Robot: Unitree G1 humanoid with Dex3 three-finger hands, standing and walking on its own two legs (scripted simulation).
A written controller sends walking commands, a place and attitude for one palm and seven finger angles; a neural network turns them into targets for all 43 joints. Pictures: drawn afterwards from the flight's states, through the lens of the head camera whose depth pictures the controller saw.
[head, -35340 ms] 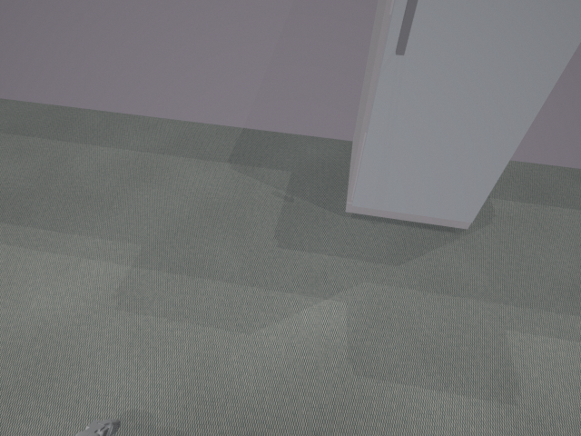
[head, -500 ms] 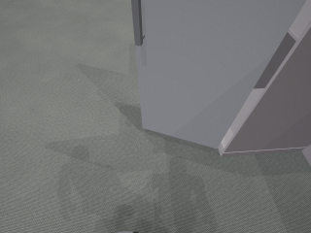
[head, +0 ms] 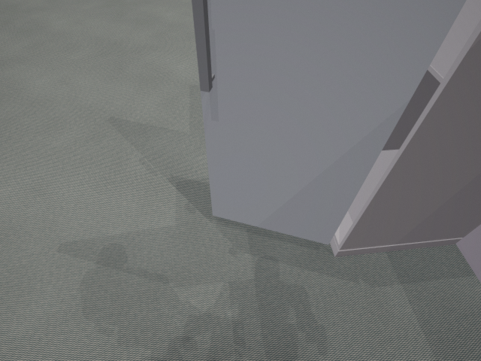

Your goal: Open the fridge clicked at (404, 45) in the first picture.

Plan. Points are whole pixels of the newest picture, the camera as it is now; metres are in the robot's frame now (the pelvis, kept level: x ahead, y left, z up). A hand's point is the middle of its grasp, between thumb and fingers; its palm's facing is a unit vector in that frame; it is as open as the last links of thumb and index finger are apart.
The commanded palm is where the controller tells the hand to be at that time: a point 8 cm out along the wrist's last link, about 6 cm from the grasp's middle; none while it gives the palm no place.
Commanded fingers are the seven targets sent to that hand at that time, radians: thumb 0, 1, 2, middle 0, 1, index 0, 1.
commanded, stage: look to check the result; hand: left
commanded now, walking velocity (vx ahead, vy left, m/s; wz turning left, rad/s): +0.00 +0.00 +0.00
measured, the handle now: (206, 42) +0.76 +0.11 +0.14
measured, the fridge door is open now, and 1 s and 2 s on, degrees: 68 68 68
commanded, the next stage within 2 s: stand and wait in 0.58 s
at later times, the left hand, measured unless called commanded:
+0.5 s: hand out of the picture +0.03 +0.19 -0.18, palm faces -0.04 -0.98 -0.21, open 7.4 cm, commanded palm none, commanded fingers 0.00 0.90 0.90 -0.20 -0.30 -0.20 -0.30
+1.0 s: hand out of the picture +0.03 +0.18 -0.18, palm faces -0.04 -0.98 -0.21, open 7.4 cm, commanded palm none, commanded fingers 0.00 0.90 0.90 -0.20 -0.30 -0.20 -0.30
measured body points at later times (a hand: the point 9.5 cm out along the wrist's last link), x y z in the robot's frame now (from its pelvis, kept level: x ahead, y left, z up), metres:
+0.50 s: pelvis +0.01 +0.00 +0.00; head +0.04 +0.01 +0.45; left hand +0.04 +0.24 -0.16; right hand +0.03 -0.23 -0.16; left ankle +0.02 +0.11 -0.74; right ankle -0.01 -0.15 -0.74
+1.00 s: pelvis +0.01 +0.00 +0.00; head +0.03 +0.00 +0.45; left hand +0.03 +0.24 -0.16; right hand +0.02 -0.23 -0.16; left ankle +0.02 +0.11 -0.74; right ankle -0.01 -0.15 -0.74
